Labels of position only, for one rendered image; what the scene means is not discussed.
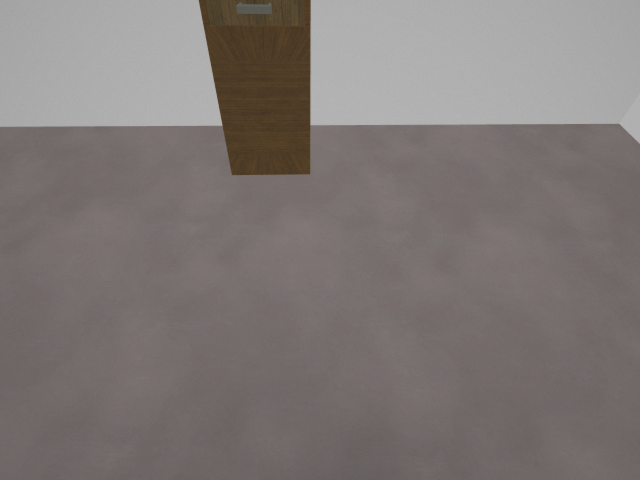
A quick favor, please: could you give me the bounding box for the handle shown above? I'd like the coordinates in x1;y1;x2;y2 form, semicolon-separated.
236;3;272;14

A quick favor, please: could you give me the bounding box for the drawer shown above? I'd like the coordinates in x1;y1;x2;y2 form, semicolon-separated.
206;0;304;26

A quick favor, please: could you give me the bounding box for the cabinet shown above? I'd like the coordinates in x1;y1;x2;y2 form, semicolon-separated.
199;0;311;175

